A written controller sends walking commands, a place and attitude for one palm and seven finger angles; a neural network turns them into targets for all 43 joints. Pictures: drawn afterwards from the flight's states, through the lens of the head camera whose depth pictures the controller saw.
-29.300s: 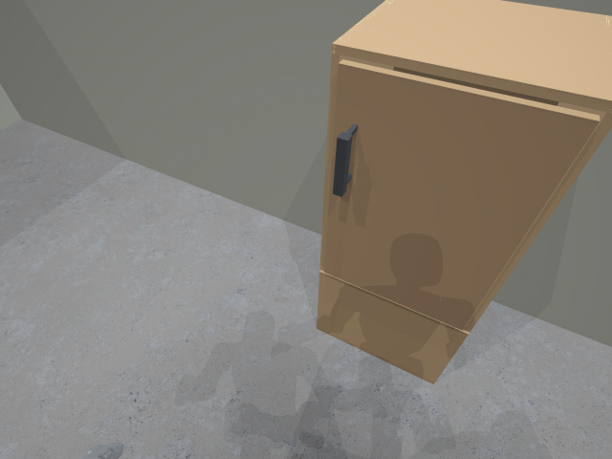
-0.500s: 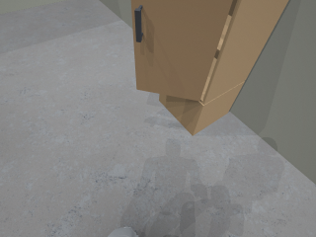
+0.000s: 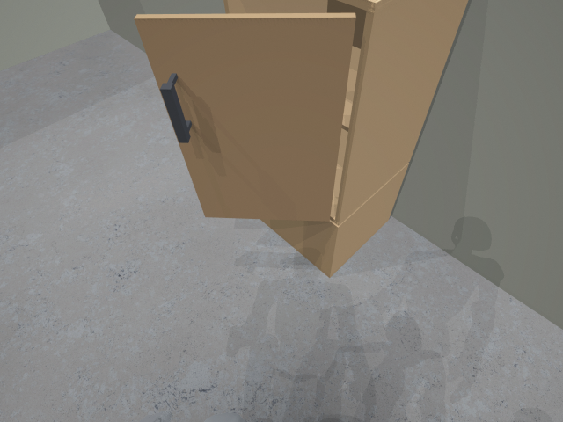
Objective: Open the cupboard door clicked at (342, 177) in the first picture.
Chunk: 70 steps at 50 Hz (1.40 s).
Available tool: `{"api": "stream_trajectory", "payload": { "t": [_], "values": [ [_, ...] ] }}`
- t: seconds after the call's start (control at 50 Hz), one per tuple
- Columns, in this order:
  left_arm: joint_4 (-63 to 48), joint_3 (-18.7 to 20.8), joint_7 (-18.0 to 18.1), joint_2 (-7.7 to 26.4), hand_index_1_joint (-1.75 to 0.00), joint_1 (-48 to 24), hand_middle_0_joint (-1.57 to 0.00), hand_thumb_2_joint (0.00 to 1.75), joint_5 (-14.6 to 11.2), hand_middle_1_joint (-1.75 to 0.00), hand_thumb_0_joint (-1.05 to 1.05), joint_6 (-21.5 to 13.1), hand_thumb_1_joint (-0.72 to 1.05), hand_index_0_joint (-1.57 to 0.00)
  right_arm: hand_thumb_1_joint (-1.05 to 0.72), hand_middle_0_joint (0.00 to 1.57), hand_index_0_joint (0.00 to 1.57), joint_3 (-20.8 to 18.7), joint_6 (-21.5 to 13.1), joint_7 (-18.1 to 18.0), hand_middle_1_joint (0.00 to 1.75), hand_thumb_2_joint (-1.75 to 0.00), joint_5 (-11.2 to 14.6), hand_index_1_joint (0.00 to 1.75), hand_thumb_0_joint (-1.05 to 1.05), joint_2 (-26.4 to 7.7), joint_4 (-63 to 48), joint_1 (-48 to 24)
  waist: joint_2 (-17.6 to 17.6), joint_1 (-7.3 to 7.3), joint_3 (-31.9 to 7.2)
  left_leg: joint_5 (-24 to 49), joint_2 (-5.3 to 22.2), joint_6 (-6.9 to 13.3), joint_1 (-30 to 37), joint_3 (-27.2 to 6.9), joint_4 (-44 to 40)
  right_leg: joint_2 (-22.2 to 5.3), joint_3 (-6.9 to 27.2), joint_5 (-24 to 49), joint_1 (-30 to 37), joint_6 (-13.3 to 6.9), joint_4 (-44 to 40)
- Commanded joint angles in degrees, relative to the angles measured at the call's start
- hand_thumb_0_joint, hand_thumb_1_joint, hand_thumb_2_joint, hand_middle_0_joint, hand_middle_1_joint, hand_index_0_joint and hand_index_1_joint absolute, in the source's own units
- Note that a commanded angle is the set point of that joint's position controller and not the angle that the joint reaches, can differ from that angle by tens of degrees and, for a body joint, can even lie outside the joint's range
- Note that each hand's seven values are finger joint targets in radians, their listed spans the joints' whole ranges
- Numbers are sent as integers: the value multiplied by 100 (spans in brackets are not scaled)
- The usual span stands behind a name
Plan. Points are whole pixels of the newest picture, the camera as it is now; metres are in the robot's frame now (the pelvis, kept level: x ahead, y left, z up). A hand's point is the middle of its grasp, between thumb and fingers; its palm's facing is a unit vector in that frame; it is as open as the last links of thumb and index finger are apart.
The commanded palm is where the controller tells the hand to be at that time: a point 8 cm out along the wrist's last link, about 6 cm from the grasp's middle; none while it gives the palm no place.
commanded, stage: take the last steps up to it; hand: left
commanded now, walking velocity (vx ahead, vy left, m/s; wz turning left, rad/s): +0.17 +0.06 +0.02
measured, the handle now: (178, 109) +0.69 +0.24 +0.04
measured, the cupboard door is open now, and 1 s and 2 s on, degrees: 42 42 42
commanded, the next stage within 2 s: come to a stop and stand still in 0.06 s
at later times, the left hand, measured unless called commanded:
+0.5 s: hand out of the picture +0.11 +0.24 -0.19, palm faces +0.05 -0.98 -0.19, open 7.4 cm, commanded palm none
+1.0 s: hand out of the picture +0.07 +0.16 -0.16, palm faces +0.04 -0.98 -0.18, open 7.3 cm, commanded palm none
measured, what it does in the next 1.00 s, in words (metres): steps on the spot: left foot, then right foot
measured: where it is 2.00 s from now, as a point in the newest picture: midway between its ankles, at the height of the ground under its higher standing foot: outside the picture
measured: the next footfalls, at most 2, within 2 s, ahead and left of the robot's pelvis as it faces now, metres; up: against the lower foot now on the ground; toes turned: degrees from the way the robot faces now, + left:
left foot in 0.26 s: +0.21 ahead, +0.15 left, +0.00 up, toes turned +6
right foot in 0.72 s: +0.06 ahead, -0.11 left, +0.00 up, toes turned -5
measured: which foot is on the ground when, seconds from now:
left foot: up 0.00-0.24, down 0.26-0.72, up 0.74-1.00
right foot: down 0.00-0.28, up 0.30-0.70, down 0.72-1.00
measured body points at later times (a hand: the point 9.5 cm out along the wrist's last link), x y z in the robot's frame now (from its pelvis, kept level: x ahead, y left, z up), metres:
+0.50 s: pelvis +0.09 +0.05 +0.00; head +0.14 +0.07 +0.44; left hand +0.11 +0.29 -0.17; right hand +0.21 -0.17 -0.14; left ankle +0.17 +0.15 -0.74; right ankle +0.03 -0.08 -0.66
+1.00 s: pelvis +0.08 +0.00 +0.01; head +0.11 -0.01 +0.46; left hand +0.07 +0.22 -0.15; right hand +0.06 -0.25 -0.15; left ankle +0.06 +0.13 -0.72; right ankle +0.02 -0.11 -0.74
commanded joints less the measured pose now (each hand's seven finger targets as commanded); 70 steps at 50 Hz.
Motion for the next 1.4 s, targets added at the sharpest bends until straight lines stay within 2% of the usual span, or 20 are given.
{"api": "stream_trajectory", "payload": {
  "t": [0.0,0.14,0.2,0.22,0.26,0.32,0.4,0.46,0.6,0.66,0.7,0.72,0.78,0.9,0.96,1.0,1.04,1.12,1.24,1.38],
  "values": [
    [143,103,39,719,-30,880,-20,90,23,-30,0,-88,90,-20,-90,20,20,-27,-123,0,30,-90,11,30,0,-73,-397,-85,-724,160,-518,576,297,-173,-806,-131,-525,-1439,834,3259,968,-556,-1507],
    [418,115,16,905,-30,995,-20,90,66,-30,0,-60,90,-20,-90,20,20,-14,-156,73,30,-90,19,30,0,-54,-585,-616,-957,234,-304,994,48,-115,-294,181,-2383,-1382,694,2814,908,-508,-1387],
    [518,9,96,784,-30,876,-20,90,36,-30,0,65,90,-20,-90,20,20,37,-194,-24,30,-90,-3,30,0,-177,-405,-258,-682,-41,-397,2387,-120,-68,1047,135,-3601,-960,403,3188,455,-116,-499],
    [517,-47,131,693,-30,1059,-20,90,11,-30,0,106,90,-20,-90,20,20,-6,-242,-75,30,-90,-26,30,0,-522,-334,79,-79,-89,-828,4244,361,97,1817,-225,-3520,-647,266,2493,238,136,132],
    [567,-125,230,431,-30,1454,-20,90,-68,-30,0,246,90,-20,-90,20,20,-77,-161,-215,30,-90,54,30,0,-1018,-273,275,897,-56,-1307,7111,1787,987,2239,-1273,-3490,-208,257,-1422,-51,444,875],
    [536,-62,237,608,-30,1352,-20,90,-25,-30,0,546,90,-20,-90,20,20,-71,-21,-386,30,-90,41,30,0,-1010,-496,-358,1342,53,-704,6464,1873,1165,1206,-1285,-4006,-171,700,-2063,-261,483,2284],
    [256,122,153,712,-30,1142,-20,90,17,-30,0,691,90,-20,-90,20,20,-219,107,-427,30,-90,2,30,0,-1160,-747,-638,367,64,-1020,5109,1960,1363,1219,-1215,-3953,-36,913,-1653,-921,457,3399],
    [48,213,94,665,-30,1031,-20,90,47,-30,0,761,90,-20,-90,20,20,-263,112,-408,30,-90,-13,30,0,-1143,-873,-854,359,124,-1158,3344,1906,1242,940,-1130,-4233,-19,995,-1264,-1098,512,3724],
    [-68,162,0,465,-30,1118,-20,90,53,-30,0,686,90,-20,-90,20,20,-337,169,-217,30,-90,-137,30,0,-1153,-922,-971,1123,176,-908,-198,1383,726,62,-1078,-4926,110,282,-1201,146,319,1197],
    [284,184,46,620,-30,2000,-20,90,86,-30,0,611,90,-20,-90,20,20,-325,256,-145,30,-90,-77,30,0,-834,-927,-1011,154,508,-690,-1217,578,198,-869,-486,-4358,67,267,-675,1418,201,-710],
    [-44,144,117,1286,-30,1171,-20,90,136,-30,0,503,90,-20,-90,20,20,-195,314,-44,30,-90,4,30,0,-298,-1151,-1124,-2005,385,219,-501,-171,-161,-1131,-83,-2075,-1972,2948,-3547,-411,-514,-2874],
    [-277,94,131,1337,-30,546,-20,90,123,-30,0,480,90,-20,-90,20,20,-221,327,12,30,-90,-29,30,0,-500,-1160,-1127,-1403,193,443,-166,-66,-70,-747,-408,-1468,-2076,2911,-3383,-1266,-611,-2999],
    [-247,63,114,1035,-30,115,-20,90,48,-30,0,312,90,-20,-90,20,20,-243,310,41,30,-90,-64,30,0,-477,-717,-408,-1146,-92,274,718,-52,-86,-602,-333,-1011,-1284,1771,-1254,-547,-296,-2407],
    [224,126,112,1110,-30,1119,-20,90,95,-30,0,196,90,-20,-90,20,20,-131,80,-35,30,-90,28,30,0,-419,-728,-572,-971,400,-276,50,-167,-177,-651,-110,-2281,-1594,1556,2421,1444,-582,-1272],
    [400,119,143,1092,-30,1146,-20,90,47,-30,0,223,90,-20,-90,20,20,-48,25,-125,30,-90,59,30,0,-335,-602,-374,-1136,335,-617,570,-303,-154,185,-7,-3571,-1400,1321,3908,1612,-448,-560],
    [444,87,156,940,-30,1024,-20,90,-24,-30,0,261,90,-20,-90,20,20,-41,-42,-180,30,-90,56,30,0,-432,-442,-121,-886,246,-770,2239,-116,-4,1211,-105,-4135,-1003,1016,3711,1059,-85,-126],
    [441,15,190,645,-30,1141,-20,90,-27,-30,0,300,90,-20,-90,20,20,-94,-61,-260,30,-90,41,30,0,-740,-357,14,-15,239,-1173,4725,664,330,2187,-555,-3361,-632,710,2177,330,165,-104],
    [491,-47,198,577,-30,822,-20,90,-34,-30,0,453,90,-20,-90,20,20,-32,9,-347,30,-90,64,30,0,-659,-270,-55,701,152,-598,4662,748,452,1688,-717,-3829,-345,579,554,345,287,-251],
    [615,-84,156,614,-30,853,-20,90,4,-30,0,461,90,-20,-90,20,20,-36,16,-348,30,-90,62,30,0,-605,-292,-301,-260,139,-460,3369,524,271,1539,-546,-3816,-432,751,1428,467,279,-669],
    [584,-97,122,690,-30,743,-20,90,11,-30,0,394,90,-20,-90,20,20,21,-23,-284,30,-90,46,30,0,-528,-232,-396,-176,151,-394,2568,425,196,1445,-467,-4031,-466,826,1228,538,256,-959]
  ]
}}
